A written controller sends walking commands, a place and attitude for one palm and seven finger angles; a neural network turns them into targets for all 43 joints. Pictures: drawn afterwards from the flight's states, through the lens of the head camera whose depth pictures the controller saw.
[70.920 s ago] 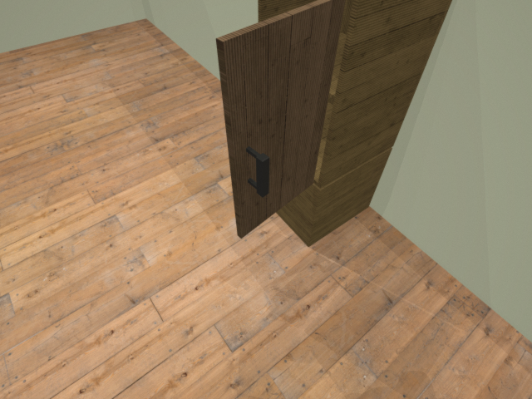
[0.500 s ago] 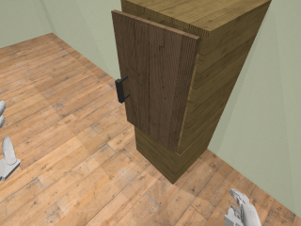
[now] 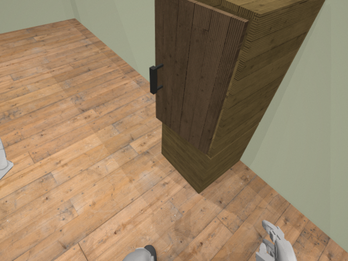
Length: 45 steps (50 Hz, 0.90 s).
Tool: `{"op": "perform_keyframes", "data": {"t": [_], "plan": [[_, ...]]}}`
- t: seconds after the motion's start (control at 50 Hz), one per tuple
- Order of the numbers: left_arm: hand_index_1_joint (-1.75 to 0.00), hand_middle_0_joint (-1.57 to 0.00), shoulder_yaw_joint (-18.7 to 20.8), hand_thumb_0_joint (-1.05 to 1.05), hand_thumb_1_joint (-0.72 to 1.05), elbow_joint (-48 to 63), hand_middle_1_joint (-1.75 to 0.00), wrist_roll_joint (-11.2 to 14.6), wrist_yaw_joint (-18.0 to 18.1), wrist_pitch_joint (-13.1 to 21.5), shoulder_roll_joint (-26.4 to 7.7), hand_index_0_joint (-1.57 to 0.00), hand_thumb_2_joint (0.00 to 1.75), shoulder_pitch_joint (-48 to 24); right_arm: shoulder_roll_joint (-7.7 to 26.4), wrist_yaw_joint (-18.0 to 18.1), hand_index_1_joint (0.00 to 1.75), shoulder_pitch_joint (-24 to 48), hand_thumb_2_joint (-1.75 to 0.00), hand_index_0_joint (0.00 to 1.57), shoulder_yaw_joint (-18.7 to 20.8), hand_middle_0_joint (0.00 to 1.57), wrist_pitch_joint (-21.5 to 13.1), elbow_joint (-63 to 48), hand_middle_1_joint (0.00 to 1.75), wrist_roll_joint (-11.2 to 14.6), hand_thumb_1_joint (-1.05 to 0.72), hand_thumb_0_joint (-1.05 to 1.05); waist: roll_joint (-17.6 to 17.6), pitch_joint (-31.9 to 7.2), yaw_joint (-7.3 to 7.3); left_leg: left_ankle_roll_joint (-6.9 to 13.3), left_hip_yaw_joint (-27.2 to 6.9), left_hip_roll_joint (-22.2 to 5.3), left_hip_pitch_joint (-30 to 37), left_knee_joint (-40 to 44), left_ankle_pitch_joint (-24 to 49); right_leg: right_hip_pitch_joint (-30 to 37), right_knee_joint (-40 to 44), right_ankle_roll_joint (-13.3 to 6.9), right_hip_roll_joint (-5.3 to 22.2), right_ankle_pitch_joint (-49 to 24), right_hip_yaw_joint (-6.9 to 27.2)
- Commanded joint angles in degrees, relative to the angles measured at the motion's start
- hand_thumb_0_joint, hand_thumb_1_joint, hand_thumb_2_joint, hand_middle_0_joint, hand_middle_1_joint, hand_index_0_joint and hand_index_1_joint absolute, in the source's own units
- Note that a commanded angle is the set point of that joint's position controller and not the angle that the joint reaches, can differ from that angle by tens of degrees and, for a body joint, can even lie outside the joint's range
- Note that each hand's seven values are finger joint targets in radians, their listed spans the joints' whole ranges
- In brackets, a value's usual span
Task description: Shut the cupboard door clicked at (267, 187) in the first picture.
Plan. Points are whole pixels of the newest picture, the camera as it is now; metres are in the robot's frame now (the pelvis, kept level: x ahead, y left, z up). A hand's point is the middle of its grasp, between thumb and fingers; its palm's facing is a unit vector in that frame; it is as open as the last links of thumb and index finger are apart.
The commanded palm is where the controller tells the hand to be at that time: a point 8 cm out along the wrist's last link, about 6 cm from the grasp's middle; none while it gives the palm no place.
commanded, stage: step back with the hand held close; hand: left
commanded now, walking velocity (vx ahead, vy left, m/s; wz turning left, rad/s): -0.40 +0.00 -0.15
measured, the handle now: (157, 78) +0.80 +0.08 -0.05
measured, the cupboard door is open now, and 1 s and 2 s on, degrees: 7 7 7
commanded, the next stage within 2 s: stop stepping back and stand still in 0.08 s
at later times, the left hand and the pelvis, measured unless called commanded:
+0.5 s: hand out of the picture +0.11 +0.27 +0.19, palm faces +0.33 -0.84 -0.43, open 7.4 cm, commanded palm +0.05 +0.32 +0.20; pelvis -0.12 +0.04 +0.01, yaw -6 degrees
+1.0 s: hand out of the picture +0.10 +0.27 +0.19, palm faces +0.27 -0.84 -0.48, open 7.4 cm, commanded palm +0.06 +0.32 +0.20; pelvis -0.14 +0.05 +0.01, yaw -11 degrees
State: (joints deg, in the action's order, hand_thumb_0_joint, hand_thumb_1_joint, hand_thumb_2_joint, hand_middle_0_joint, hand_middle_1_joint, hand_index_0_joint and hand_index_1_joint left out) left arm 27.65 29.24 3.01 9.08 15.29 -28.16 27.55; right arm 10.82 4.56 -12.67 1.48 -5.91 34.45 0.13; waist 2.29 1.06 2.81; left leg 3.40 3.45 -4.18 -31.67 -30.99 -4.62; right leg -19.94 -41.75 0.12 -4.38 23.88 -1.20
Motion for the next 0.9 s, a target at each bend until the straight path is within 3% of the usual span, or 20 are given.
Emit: {"op": "perform_keyframes", "data": {"t": [0.0, 0.06, 0.1, 0.16, 0.2, 0.22, 0.24, 0.26, 0.3, 0.36, 0.42, 0.5, 0.56, 0.6, 0.62, 0.66, 0.68, 0.72, 0.82, 0.88], "plan": [[-0.3, -0.2, 7.8, 0.0, 0.9, 12.8, -0.3, 1.8, 0.7, 4.0, -8.5, -0.2, 0.9, 6.1, 8.1, -0.5, 0.3, 7.2, -0.9, 0.2, 2.4, 0.2, -3.4, -8.2, 0.3, 0.0, -0.9, 0.0, 7.5, -8.8, -2.5, -3.2, -5.0, -6.3, 7.6, 9.2, -24.1, 3.3, 15.9, -3.6, 4.9, 2.5, 5.3], [-0.3, -0.2, 3.9, 0.0, 0.9, 11.2, -0.3, 0.8, 2.1, 1.9, -8.2, -0.2, 0.9, -0.5, 8.0, -0.8, 0.3, 5.6, -0.9, 0.2, 3.3, 0.2, -2.2, -5.3, 0.3, 0.3, -0.9, 0.0, -13.6, -8.5, -2.78, -6.7, -1.2, 3.3, 17.8, -21.3, -18.9, -15.7, 30.7, -10.9, 22.8, 3.5, 27.7], [-0.3, -0.2, 2.4, 0.0, 0.9, 11.2, -0.3, -0.6, 2.3, 0.2, -7.8, -0.2, 0.9, -3.4, 6.1, -0.1, 0.3, 6.4, -0.9, 0.2, 1.3, 0.2, -1.1, -5.9, 0.3, -0.7, -0.9, 0.0, -15.6, -3.4, -2.57, -5.3, -4.6, 2.1, 9.5, -23.2, -19.7, -10.3, 25.4, -9.8, 21.1, -16.0, 21.9], [-0.3, -0.2, 0.9, 0.0, 0.9, 11.5, -0.3, -1.4, 1.9, 0.1, -8.2, -0.2, 0.9, -12.6, 7.1, 1.9, 0.3, 7.1, -0.9, 0.2, 0.5, 0.2, -0.7, -4.6, 0.3, -0.7, -0.9, 0.0, -6.9, -0.6, -0.81, -4.8, -2.1, 3.3, 14.8, 2.3, -8.9, -6.5, 15.2, -3.5, 13.0, -31.4, 11.9], [-0.3, -0.2, 2.7, 0.0, 0.9, 10.2, -0.3, -1.2, 1.8, 0.8, -7.5, -0.2, 0.9, -8.5, 9.5, 2.2, 0.3, 5.7, -0.9, 0.2, 1.8, 0.2, -1.8, -6.3, 0.3, 0.0, -0.9, 0.0, 8.8, -7.9, -3.03, -0.1, -11.2, -8.8, 16.1, 11.2, 2.7, -0.6, 5.2, 1.2, 3.7, -14.7, 5.7], [-0.3, -0.2, 3.1, 0.0, 0.9, 10.4, -0.3, -0.7, 1.5, 1.4, -6.9, -0.2, 0.9, -8.0, 9.4, 1.8, 0.3, 4.9, -0.9, 0.2, 2.5, 0.2, -2.7, -6.9, 0.3, 0.6, -0.9, 0.0, 7.1, -10.5, -3.15, 1.0, -11.4, -11.5, 15.1, 13.1, -5.3, 3.1, 3.0, 1.3, 2.2, -5.2, 4.8], [-0.3, -0.2, 5.1, 0.0, 0.9, 9.0, -0.3, -0.2, 1.1, 1.3, -7.0, -0.2, 0.9, -3.4, 9.4, 1.3, 0.3, 4.9, -0.9, 0.2, 2.3, 0.2, -3.6, -7.5, 0.3, 0.3, -0.9, 0.0, 13.0, -12.2, -2.57, 2.0, -18.3, -14.7, 8.0, 21.9, -32.0, 7.4, -4.1, 1.8, 1.0, 1.0, 2.6], [-0.3, -0.2, 5.8, 0.0, 0.9, 10.7, -0.3, -0.2, 0.9, 0.7, -6.7, -0.2, 0.9, -1.5, 9.4, 1.0, 0.3, 5.3, -0.9, 0.2, 2.0, 0.2, -3.8, -7.9, 0.3, -0.2, -0.9, 0.0, 16.4, -10.2, -2.94, 3.2, -22.8, -15.4, 3.6, 25.6, -41.6, 8.0, -8.1, 1.7, 0.5, 0.4, 2.8], [-0.3, -0.2, 3.9, 0.0, 0.9, 16.0, -0.3, -0.2, 0.7, 0.1, -4.9, -0.2, 0.9, 0.1, 8.2, -0.1, 0.3, 5.4, -0.9, 0.2, 1.4, 0.2, -3.7, -8.8, 0.3, 0.0, -0.9, 0.0, 9.9, -8.6, -2.57, 2.0, -16.7, -13.0, 3.7, 22.8, -36.6, 8.7, -4.3, 0.7, 0.9, 0.8, 0.6], [-0.3, -0.2, 4.6, 0.0, 0.9, 16.2, -0.3, 0.0, 1.0, -1.5, -5.8, -0.2, 0.9, 4.7, 8.1, -0.6, 0.3, 4.5, -0.9, 0.2, 1.0, 0.2, -3.2, -9.1, 0.3, -0.1, -0.9, 0.0, 10.8, -8.1, -2.19, -2.4, -8.0, -7.0, 5.5, 19.6, -35.0, 13.0, 11.2, -0.6, -0.4, -0.2, -3.6], [-0.3, -0.2, 4.3, 0.0, 0.9, 15.3, -0.3, 0.6, 1.6, -2.4, -7.2, -0.2, 0.9, 2.3, 7.7, -0.1, 0.3, 3.3, -0.9, 0.2, 0.4, 0.2, -2.0, -8.4, 0.3, -1.0, -0.9, 0.0, 5.3, -6.7, -1.08, -4.8, -3.0, -0.7, 11.6, 7.4, -22.9, 8.0, 23.1, -5.4, 5.8, 0.2, 3.9], [-0.3, -0.2, 2.6, 0.0, 0.9, 9.1, -0.3, 0.9, 2.3, -4.0, -5.5, -0.2, 0.9, 0.5, 8.0, 0.7, 0.3, 3.4, -0.9, 0.2, 1.3, 0.2, -0.3, -6.5, 0.3, -0.7, -0.9, 0.0, -8.5, -4.4, -1.34, -4.2, -2.5, 1.5, 18.3, -9.7, -14.1, -6.6, 28.7, -10.1, 15.3, 14.1, 16.9], [-0.3, -0.2, 2.2, 0.0, 0.9, 7.3, -0.3, 0.1, 2.8, -3.8, -6.7, -0.2, 0.9, -5.6, 8.4, 1.3, 0.3, 4.4, -0.9, 0.2, 0.6, 0.2, 0.3, -5.4, 0.3, -0.7, -0.9, 0.0, -8.3, 1.0, -0.84, -3.6, -2.6, 1.5, 15.0, -11.1, -15.8, -9.7, 27.8, -10.1, 16.6, 18.7, 15.9], [-0.3, -0.2, 1.4, 0.0, 0.9, 4.9, -0.3, -0.8, 2.8, -3.2, -6.1, -0.2, 0.9, -7.2, 8.4, 1.8, 0.3, 4.2, -0.9, 0.2, 0.2, 0.2, -0.3, -5.0, 0.3, -0.6, -0.9, 0.0, -4.6, 4.1, -0.71, -2.0, -3.6, 0.8, 16.1, -2.5, -18.5, -9.2, 22.7, -7.6, 13.0, 15.2, 12.0], [-0.3, -0.2, 0.8, 0.0, 0.9, 5.4, -0.3, -0.9, 2.5, -2.8, -5.7, -0.2, 0.9, -8.0, 9.1, 1.9, 0.3, 4.1, -0.9, 0.2, 0.3, 0.2, -0.6, -5.5, 0.3, -0.5, -0.9, 0.0, -0.9, 5.0, -0.71, -0.8, -6.8, -0.5, 15.7, 2.7, -22.0, -8.9, 18.4, -6.1, 9.7, 13.3, 9.5], [-0.3, -0.2, 2.5, 0.0, 0.9, 11.1, -0.3, -1.0, 2.3, -1.3, -7.0, -0.2, 0.9, -8.5, 9.5, 2.1, 0.3, 4.6, -0.9, 0.2, 0.1, 0.2, -1.7, -5.6, 0.3, -0.7, -0.9, 0.0, 16.7, 2.9, -0.94, 0.2, -26.7, -10.3, 15.3, 23.6, -44.2, -8.9, -0.4, -1.8, 1.0, 9.5, -0.5], [-0.3, -0.2, 3.4, 0.0, 0.9, 11.8, -0.3, -1.0, 2.2, -1.0, -7.8, -0.2, 0.9, -7.1, 8.7, 1.9, 0.3, 4.7, -0.9, 0.2, -0.2, 0.2, -2.5, -6.2, 0.3, -1.0, -0.9, 0.0, 15.9, 1.7, -1.71, 0.0, -31.9, -13.8, 10.7, 28.9, -47.8, -4.3, -7.8, -1.4, 0.2, 6.1, -0.1], [-0.3, -0.2, 2.8, 0.0, 0.9, 11.3, -0.3, -0.8, 1.7, -1.3, -6.2, -0.2, 0.9, -2.8, 8.4, 1.0, 0.3, 4.7, -0.9, 0.2, 0.4, 0.2, -3.2, -6.0, 0.3, -1.5, -0.9, 0.0, 8.2, -1.7, -2.84, -1.0, -23.1, -11.9, 7.4, 27.7, -40.1, 4.2, -6.4, -1.7, 0.7, 3.2, -0.6], [-0.3, -0.2, 2.9, 0.0, 0.9, 11.8, -0.3, -0.3, 1.6, -3.1, -5.5, -0.2, 0.9, 5.1, 7.9, 0.1, 0.3, 4.0, -0.9, 0.2, 0.5, 0.2, -1.7, -7.3, 0.3, -1.2, -0.9, 0.0, 8.6, -4.4, -2.0, -3.7, -7.2, -4.2, 4.1, 18.8, -32.5, 18.1, 16.6, -2.5, 0.9, 0.6, -4.3], [-0.3, -0.2, 5.7, 0.0, 0.9, 10.9, -0.3, 0.1, 2.0, -2.8, -8.3, -0.2, 0.9, 2.7, 7.0, 0.1, 0.3, 2.5, -0.9, 0.2, 0.6, 0.2, -0.1, -6.9, 0.3, -2.0, -0.9, 0.0, -4.3, -4.7, -1.31, -3.9, -2.8, 0.7, 6.9, -4.7, -16.8, 9.5, 27.5, -9.5, 15.7, 5.1, 15.8]]}}
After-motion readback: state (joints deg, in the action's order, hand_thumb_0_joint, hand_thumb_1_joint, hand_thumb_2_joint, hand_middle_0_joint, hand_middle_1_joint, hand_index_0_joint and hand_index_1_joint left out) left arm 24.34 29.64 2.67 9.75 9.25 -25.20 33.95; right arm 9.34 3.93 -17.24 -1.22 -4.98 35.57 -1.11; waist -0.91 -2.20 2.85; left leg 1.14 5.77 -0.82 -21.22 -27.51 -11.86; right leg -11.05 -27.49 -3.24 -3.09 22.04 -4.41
